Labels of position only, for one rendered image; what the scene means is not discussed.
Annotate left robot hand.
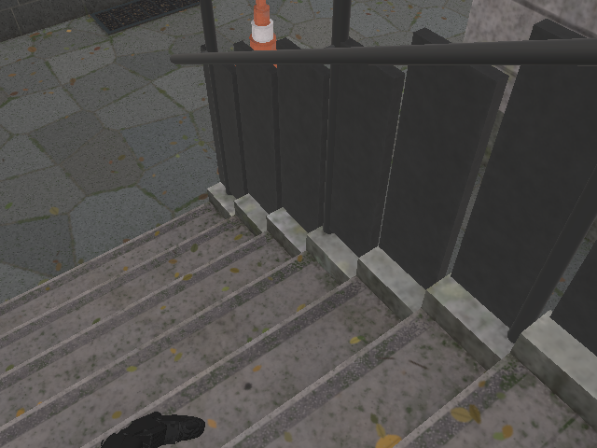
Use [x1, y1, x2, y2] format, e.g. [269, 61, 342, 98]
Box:
[101, 412, 205, 448]

